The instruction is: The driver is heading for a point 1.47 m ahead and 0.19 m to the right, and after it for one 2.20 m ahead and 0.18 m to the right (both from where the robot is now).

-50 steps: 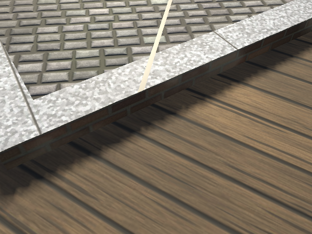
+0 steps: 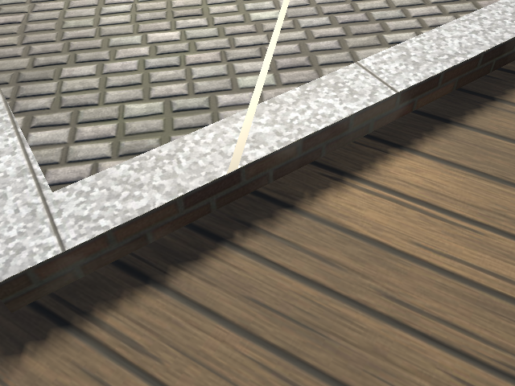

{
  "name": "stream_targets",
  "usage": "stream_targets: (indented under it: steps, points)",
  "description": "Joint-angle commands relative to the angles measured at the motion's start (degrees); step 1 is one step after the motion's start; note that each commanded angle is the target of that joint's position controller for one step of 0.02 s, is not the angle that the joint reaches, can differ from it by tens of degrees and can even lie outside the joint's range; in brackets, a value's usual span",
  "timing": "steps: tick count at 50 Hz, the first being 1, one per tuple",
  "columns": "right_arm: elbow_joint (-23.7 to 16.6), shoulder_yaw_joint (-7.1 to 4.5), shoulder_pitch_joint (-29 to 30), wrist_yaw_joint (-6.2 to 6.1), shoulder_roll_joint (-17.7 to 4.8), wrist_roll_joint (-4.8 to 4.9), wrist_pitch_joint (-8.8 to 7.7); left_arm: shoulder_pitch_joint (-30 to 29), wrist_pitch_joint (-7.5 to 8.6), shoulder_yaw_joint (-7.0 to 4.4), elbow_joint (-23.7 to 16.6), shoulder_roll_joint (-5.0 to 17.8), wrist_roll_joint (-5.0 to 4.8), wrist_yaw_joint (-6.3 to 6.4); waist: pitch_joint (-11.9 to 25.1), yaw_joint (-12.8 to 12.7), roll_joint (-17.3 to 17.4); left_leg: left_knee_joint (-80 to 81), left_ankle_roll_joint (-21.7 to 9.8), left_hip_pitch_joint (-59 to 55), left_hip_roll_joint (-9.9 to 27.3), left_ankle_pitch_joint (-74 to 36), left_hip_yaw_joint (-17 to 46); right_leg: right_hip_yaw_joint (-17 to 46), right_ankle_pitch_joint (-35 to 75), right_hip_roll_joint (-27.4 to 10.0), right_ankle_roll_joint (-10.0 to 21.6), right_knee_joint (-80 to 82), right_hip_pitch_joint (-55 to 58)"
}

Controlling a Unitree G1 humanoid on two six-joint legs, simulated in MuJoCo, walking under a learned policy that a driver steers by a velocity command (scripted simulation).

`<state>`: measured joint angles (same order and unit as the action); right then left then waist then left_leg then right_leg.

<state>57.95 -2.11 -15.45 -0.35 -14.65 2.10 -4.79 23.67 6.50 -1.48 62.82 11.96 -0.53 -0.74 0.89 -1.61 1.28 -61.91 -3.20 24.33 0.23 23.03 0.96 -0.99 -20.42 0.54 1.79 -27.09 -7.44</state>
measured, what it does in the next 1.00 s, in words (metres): walks ahead: left foot, then right foot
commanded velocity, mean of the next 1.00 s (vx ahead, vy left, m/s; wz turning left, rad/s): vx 0.47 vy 0.00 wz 0.00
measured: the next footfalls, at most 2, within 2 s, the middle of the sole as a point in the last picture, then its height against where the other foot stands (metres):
left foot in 0.30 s outside the picture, level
right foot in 0.84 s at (321, 342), level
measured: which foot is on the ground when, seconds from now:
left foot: up 0.00-0.28, down 0.30-0.86, up 0.88-1.00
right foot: down 0.00-0.32, up 0.34-0.82, down 0.84-1.00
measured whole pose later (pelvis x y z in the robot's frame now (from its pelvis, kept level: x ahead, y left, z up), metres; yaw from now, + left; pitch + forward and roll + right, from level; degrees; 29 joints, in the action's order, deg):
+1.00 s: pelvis +0.56 -0.01 +0.00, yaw +0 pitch +1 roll +0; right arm 55.6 -2.8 -16.4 0.8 -15.4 -2.0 -3.8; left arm 12.3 4.7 -2.8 52.6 13.6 1.9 -0.9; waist -2.6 0.8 2.2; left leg -65.7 -3.8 23.9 1.8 19.4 0.2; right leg -3.9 -8.6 1.7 3.4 -25.3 -17.9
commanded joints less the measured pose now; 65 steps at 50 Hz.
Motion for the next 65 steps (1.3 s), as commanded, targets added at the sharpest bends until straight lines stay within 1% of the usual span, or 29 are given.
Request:
stream_targets:
  steps: [1,3,6,11,13,14,15,16,17,18,19,20,23,27,32,37,40,42,43,44,45,46,47,48,51,53,60,63,65]
  points:
    - [-6.2,-1.32,9.24,1.12,-4.61,-0.46,-2.43,5.19,-0.17,-0.24,-1.1,5.54,0.24,-0.06,-7.33,-1.47,-6.45,-1.76,-0.89,26.47,5.8,-7.07,0.81,18.71,16.72,-15.84,8.45,16.91,14.79]
    - [-6.92,-0.86,10.96,1.82,-2.26,-0.66,-1.94,6.24,-1.14,-0.02,-1.47,5.28,0.56,0.74,-6.65,-1.59,-7.02,4.5,0.61,23.45,5.41,-10.92,-1.6,12.85,21.89,-13.47,8.01,18.09,12.88]
    - [-10.26,0.46,18.87,2.23,0.39,-0.72,-1.49,5.09,-1.7,-0.43,-3.11,8.16,0.67,2.01,-8.35,-2.42,-6.6,19.89,2.5,14.21,2.89,-18.76,-4.39,7.19,20.51,-10.92,7.78,21.05,3.74]
    - [-12.86,-0.11,22.14,2.84,-3.58,-0.24,-1.13,6.47,-1.57,-1.81,-2.68,10.21,-0.75,2.33,-9.38,-0.49,-7.96,30.2,0.25,7.06,1.66,-22.51,-3.21,5.94,24.95,-14.85,7.03,21.18,7.0]
    - [-11.88,-1.54,16.6,2.8,-6.33,-0.39,-1.28,5.04,-2.21,-2.38,-3.24,11.22,-0.32,2.25,-4.36,3.43,-8.9,30.24,-1.84,-1.0,-0.63,-20.13,-4.37,3.93,44.86,-15.18,5.43,12.45,10.77]
    - [-9.42,-2.82,8.39,2.52,-8.23,-0.2,-1.11,4.44,-2.77,-2.34,-3.62,10.85,0.12,2.23,0.85,7.48,-8.97,29.98,-3.3,-11.11,-2.4,-19.03,-5.44,2.1,52.96,-13.41,4.2,2.63,9.69]
    - [-6.76,-4.07,-1.04,2.03,-10.5,-0.01,-0.77,3.89,-3.05,-1.96,-4.56,10.21,0.65,2.15,6.54,11.64,-8.02,29.28,-5.18,-25.29,0.12,-17.91,-2.53,0.9,49.23,-11.08,2.44,-10.21,1.94]
    - [-5.17,-5.39,-9.4,1.58,-16.29,-1.58,-0.42,9.44,-2.4,-0.17,-6.08,3.69,1.3,1.49,16.36,10.16,5.22,31.6,-13.01,-46.91,15.56,-7.41,21.31,-0.72,25.0,-3.27,-0.68,-33.4,-18.31]
    - [-4.48,-4.49,-10.21,1.98,-14.18,-1.51,-0.25,10.17,-0.7,0.71,-5.56,0.74,-0.11,1.13,22.45,9.06,14.22,45.75,-17.65,-49.72,23.19,3.3,45.1,5.84,-10.37,3.12,-1.29,-47.73,-27.62]
    - [-5.03,-3.22,-4.24,2.19,-10.29,-1.06,-0.73,4.1,0.72,-0.86,-7.56,6.53,-1.88,0.87,11.97,8.24,10.29,48.27,-14.24,-41.39,20.71,5.97,40.43,8.72,-8.76,-0.61,0.34,-52.96,-33.74]
    - [-6.25,-2.5,1.02,2.16,-7.71,-1.14,-1.08,-1.24,1.38,-1.33,-9.24,8.55,-2.7,0.94,5.14,6.64,6.08,48.71,-12.14,-32.02,18.92,1.41,30.93,6.91,-3.89,-3.79,1.59,-52.24,-34.52]
    - [-6.8,-1.94,5.22,2.48,-6.18,-1.72,-1.49,-3.29,1.34,-1.63,-9.53,8.46,-2.08,1.38,1.23,4.38,1.24,50.19,-10.92,-22.61,16.63,-6.35,23.44,5.85,0.95,-6.56,1.69,-48.48,-31.46]
    - [-5.97,-1.28,7.53,2.79,-3.89,-2.44,-2.03,-0.49,-1.0,-2.17,-8.97,5.6,-0.77,1.94,-0.82,-0.18,3.3,54.2,-9.97,-11.01,11.99,-13.19,12.71,5.64,4.8,-9.69,1.29,-41.1,-23.08]
    - [-3.93,-1.78,2.93,1.25,-6.99,-2.32,-2.23,-8.79,-1.8,-2.74,-12.65,6.61,0.17,2.15,-4.61,0.54,1.23,57.54,-11.48,-10.5,11.94,-16.9,8.74,4.58,13.39,-10.66,-1.13,-30.41,-30.59]
    - [-2.78,-1.85,-2.82,-0.09,-8.42,-1.51,-1.48,-20.7,-0.8,-1.95,-16.14,4.99,0.02,0.78,-5.34,4.27,0.62,57.55,-8.83,-14.35,9.61,-20.4,3.18,1.12,27.51,-7.44,-1.78,-10.87,-29.25]
    - [-0.52,-2.29,-8.52,-0.35,-9.15,-1.03,0.12,-27.98,-0.25,-1.48,-19.37,5.69,-0.62,-0.99,-6.48,6.13,0.73,53.01,-7.9,-25.64,13.53,-23.09,3.56,1.32,23.61,-5.77,-0.36,-3.17,-31.44]
    - [-0.73,-2.86,-7.28,-0.49,-10.25,-1.14,1.05,-24.07,0.18,-2.39,-19.48,8.44,-0.73,-1.56,-3.19,2.57,3.07,45.88,-6.09,-29.77,14.74,-37.63,3.27,-0.21,16.7,-3.39,2.07,-1.33,-24.16]
    - [-1.91,-2.04,-5.84,-0.43,-8.51,-1.85,1.55,-6.67,0.16,-4.95,-14.69,13.5,-0.48,-0.97,8.22,-5.6,2.29,24.77,-3.16,-21.99,9.66,-46.49,-0.93,-0.15,17.53,-2.94,5.83,-2.17,1.28]
    - [-3.26,-0.56,-14.15,0.38,-2.37,-3.85,0.4,4.52,-0.34,-4.69,-11.88,16.3,7.13,-0.21,17.44,-4.1,-8.79,1.5,-0.06,-4.27,1.75,-22.61,-6.32,19.84,15.41,-18.16,11.26,-2.28,22.97]
    - [-1.48,-1.02,-16.97,0.59,-2.79,-3.47,-0.44,6.71,-1.58,-5.61,-10.84,17.66,5.28,-0.07,23.66,-4.45,-16.68,-12.05,0.34,7.62,-5.93,8.99,-1.28,41.58,16.22,-25.59,16.02,7.6,28.83]
    - [-2.54,-1.91,-10.72,0.46,-6.3,-3.65,-0.5,0.35,-2.05,-5.09,-11.95,15.82,3.49,-0.02,14.99,-2.87,-9.6,-15.77,-1.12,13.23,-1.21,5.03,3.43,34.02,12.7,-22.05,14.07,8.15,22.74]
    - [-3.94,-1.72,-5.32,0.75,-5.84,-3.45,-0.9,-5.13,-1.86,-3.91,-12.9,11.59,2.81,0.01,7.55,-2.03,-5.63,-13.46,-1.63,13.86,1.56,-0.61,2.79,25.91,14.29,-19.94,12.66,9.05,13.84]
    - [-4.46,-1.47,-3.5,0.97,-4.8,-3.42,-0.8,-7.68,-1.72,-3.02,-12.72,8.77,2.64,-0.02,3.07,-0.28,-4.15,-8.87,-1.76,11.63,3.73,-3.86,2.58,20.18,18.32,-17.42,10.81,11.35,6.54]
    - [-4.6,-1.44,-3.87,1.13,-4.5,-4.32,0.06,-8.68,-1.58,-2.54,-12.17,7.53,2.06,0.09,1.51,1.58,-5.31,-5.67,-1.27,8.32,4.81,-4.95,2.42,16.63,20.19,-15.56,9.62,13.0,1.82]
    - [-4.14,-0.93,-5.22,1.77,-2.83,-4.77,2.03,-7.09,-0.62,-2.4,-10.6,7.6,1.74,-0.09,0.92,3.53,-5.9,-2.18,-0.02,4.33,4.88,-6.36,0.55,11.63,23.63,-13.74,10.29,16.21,-2.78]
    - [-5.65,-0.66,-1.14,2.06,-2.58,-4.73,2.39,-5.52,-0.37,-2.6,-9.51,8.45,1.62,-0.09,-1.2,3.26,-5.78,2.54,0.82,7.4,5.97,-9.96,-0.46,9.73,21.39,-13.44,10.99,18.69,-2.75]
    - [-9.77,0.53,12.26,2.41,-1.72,-3.63,1.89,-0.58,-0.73,-2.72,-6.66,9.21,1.54,-0.19,-4.96,-0.28,-5.42,25.01,2.38,4.62,4.36,-18.94,-4.54,4.56,19.88,-11.3,9.45,20.28,-0.05]
    - [-10.82,0.19,13.67,1.99,-2.59,-3.62,1.37,0.39,-1.0,-2.83,-5.59,9.74,1.62,0.13,-5.32,-0.33,-5.47,28.63,1.07,2.97,3.66,-16.79,-4.6,5.34,24.56,-13.36,8.71,17.35,3.97]
    - [-10.2,-0.36,10.12,1.53,-3.35,-3.87,0.72,-0.73,-1.25,-2.98,-5.22,10.3,1.59,0.43,-4.13,1.69,-4.99,32.04,-0.36,-2.39,1.99,-13.93,-5.61,4.94,30.74,-13.68,7.71,12.07,5.62]
Velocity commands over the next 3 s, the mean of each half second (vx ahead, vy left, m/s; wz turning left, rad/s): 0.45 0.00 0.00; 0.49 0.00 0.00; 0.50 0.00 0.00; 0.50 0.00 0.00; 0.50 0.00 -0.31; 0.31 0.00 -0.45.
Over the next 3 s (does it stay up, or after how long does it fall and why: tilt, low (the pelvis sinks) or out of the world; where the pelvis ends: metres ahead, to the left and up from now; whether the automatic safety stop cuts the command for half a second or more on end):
stays up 1.52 -0.02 0.13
